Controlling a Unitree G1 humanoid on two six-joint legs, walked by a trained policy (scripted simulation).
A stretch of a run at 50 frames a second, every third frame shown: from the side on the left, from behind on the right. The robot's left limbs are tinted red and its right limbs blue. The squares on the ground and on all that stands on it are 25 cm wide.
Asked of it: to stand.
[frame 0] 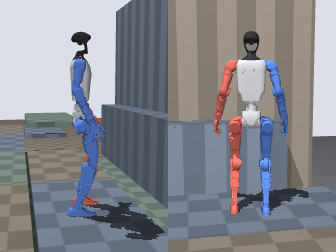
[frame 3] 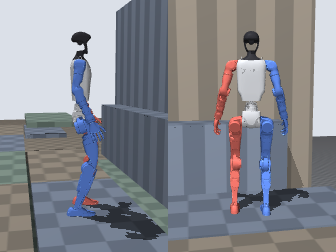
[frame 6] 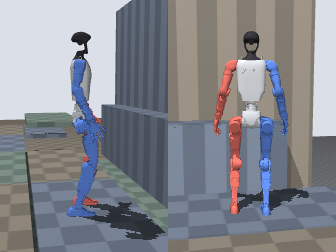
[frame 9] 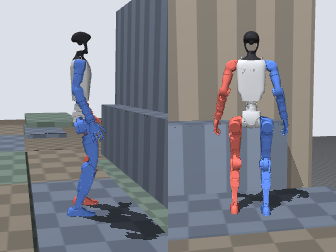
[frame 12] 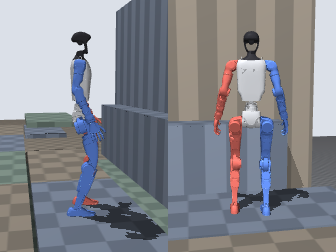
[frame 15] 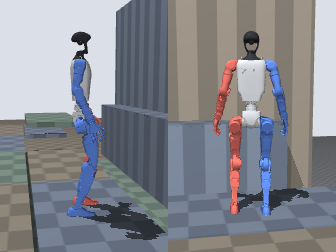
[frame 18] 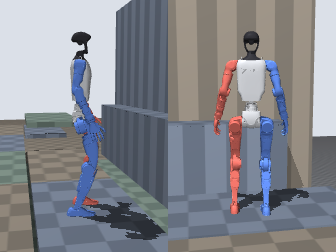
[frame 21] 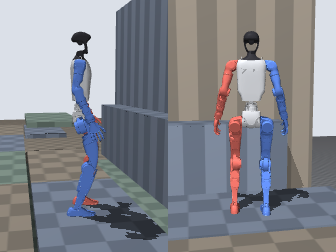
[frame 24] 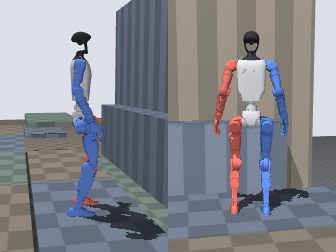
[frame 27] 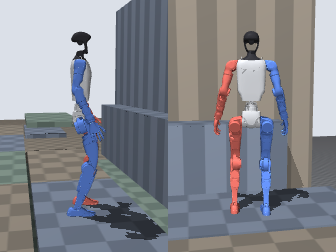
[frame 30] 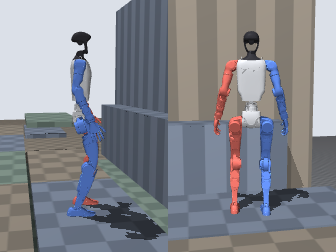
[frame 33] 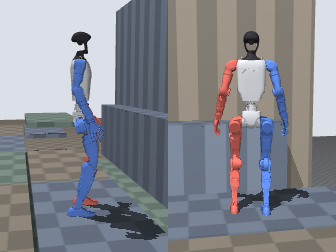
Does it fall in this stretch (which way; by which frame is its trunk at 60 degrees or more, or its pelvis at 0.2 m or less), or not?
no
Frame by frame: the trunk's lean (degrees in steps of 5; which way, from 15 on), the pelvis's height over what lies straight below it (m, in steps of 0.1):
0: 0, 0.8
3: 0, 0.8
6: 0, 0.8
9: 0, 0.8
12: 0, 0.8
15: 0, 0.8
18: 0, 0.8
21: 0, 0.8
24: 0, 0.8
27: 0, 0.8
30: 0, 0.8
33: 0, 0.8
